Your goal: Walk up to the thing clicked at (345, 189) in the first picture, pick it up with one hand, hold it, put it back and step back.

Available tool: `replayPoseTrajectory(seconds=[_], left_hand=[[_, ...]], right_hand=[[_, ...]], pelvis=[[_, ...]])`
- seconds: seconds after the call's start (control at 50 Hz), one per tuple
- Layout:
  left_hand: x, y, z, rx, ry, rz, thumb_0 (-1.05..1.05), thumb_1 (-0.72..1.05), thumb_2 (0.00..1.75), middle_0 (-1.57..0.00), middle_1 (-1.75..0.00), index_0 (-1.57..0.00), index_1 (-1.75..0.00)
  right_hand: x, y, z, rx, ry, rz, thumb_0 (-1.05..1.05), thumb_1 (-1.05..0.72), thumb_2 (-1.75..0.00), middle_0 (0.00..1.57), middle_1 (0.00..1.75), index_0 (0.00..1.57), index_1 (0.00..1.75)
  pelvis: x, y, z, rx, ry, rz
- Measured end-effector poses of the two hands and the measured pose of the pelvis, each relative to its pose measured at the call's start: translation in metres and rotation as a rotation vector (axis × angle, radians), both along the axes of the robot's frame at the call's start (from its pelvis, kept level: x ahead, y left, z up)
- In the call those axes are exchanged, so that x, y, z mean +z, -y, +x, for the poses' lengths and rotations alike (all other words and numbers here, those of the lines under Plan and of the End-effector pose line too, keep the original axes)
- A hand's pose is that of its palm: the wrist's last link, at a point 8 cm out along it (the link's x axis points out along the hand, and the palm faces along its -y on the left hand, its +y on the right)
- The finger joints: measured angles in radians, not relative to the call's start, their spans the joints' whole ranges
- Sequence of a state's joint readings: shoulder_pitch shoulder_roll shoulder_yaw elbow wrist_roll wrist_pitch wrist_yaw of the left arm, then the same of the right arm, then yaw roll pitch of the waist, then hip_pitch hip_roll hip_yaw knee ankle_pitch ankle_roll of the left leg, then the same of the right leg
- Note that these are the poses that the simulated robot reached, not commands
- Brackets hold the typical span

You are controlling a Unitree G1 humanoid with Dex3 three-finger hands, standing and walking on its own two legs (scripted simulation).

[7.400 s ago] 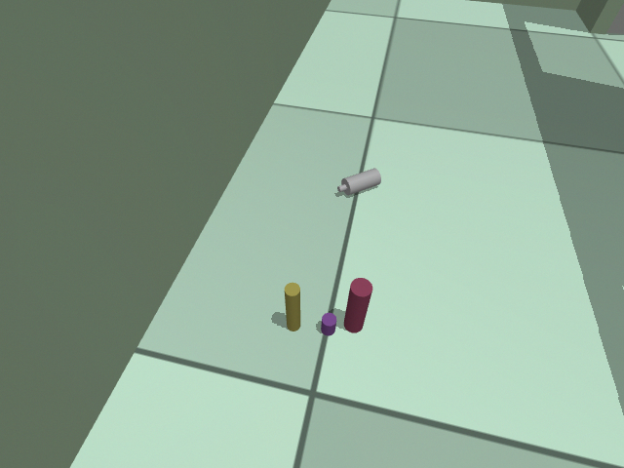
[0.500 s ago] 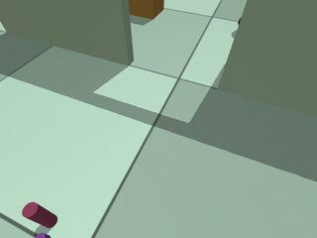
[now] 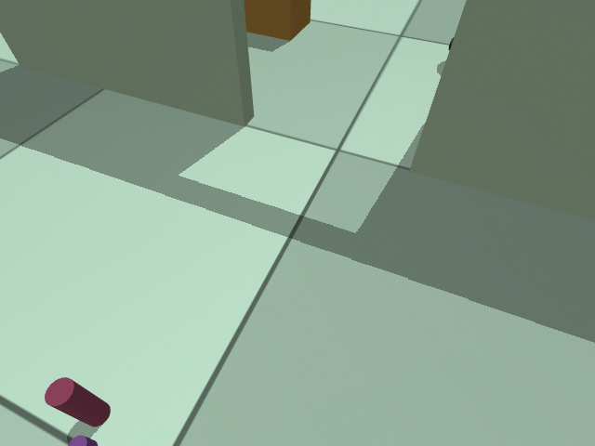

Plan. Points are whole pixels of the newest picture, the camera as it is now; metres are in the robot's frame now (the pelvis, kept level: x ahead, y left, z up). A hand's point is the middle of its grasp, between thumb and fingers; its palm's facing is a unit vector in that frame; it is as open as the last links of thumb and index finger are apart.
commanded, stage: stand
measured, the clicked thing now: out of the picture +0.56 +1.29 -0.74
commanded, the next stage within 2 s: walk up in 0.66 s
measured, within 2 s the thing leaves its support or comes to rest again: neither
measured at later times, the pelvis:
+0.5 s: pelvis +0.00 +0.00 +0.00, yaw +0 degrees
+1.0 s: pelvis +0.07 -0.05 -0.03, yaw -2 degrees
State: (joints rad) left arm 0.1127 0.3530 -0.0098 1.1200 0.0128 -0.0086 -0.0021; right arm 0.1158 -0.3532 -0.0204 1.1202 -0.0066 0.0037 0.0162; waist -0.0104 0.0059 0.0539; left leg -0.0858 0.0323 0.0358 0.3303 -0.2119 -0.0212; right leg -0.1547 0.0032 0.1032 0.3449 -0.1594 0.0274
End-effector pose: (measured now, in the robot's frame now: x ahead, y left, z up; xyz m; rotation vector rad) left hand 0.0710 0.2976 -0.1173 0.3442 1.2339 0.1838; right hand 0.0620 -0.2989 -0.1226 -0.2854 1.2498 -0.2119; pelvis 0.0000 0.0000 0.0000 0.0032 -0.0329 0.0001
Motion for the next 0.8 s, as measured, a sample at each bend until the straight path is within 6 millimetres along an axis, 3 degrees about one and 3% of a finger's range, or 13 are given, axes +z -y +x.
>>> replayPoseTrajectory(seconds=[0.68, 0.8], left_hand=[[-0.001, -0.003, -0.003, -0.001, 0.015, -0.009, 0.0, 0.9, 0.9, -0.21, -0.3, -0.21, -0.3], [0.009, -0.01, 0.009, -0.032, 0.002, 0.003, 0.01, 0.9, 0.9, -0.21, -0.3, -0.21, -0.3]], right_hand=[[0.003, -0.003, -0.004, -0.001, 0.008, 0.0, 0.01, -0.91, -0.9, 0.2, 0.3, 0.21, 0.3], [0.008, 0.02, -0.009, -0.04, 0.07, -0.003, 0.01, -0.9, -0.9, 0.2, 0.3, 0.21, 0.3]], pelvis=[[0.0, -0.003, -0.003, 0.003, 0.006, -0.001], [-0.002, 0.006, 0.013, -0.034, -0.004, -0.008]])
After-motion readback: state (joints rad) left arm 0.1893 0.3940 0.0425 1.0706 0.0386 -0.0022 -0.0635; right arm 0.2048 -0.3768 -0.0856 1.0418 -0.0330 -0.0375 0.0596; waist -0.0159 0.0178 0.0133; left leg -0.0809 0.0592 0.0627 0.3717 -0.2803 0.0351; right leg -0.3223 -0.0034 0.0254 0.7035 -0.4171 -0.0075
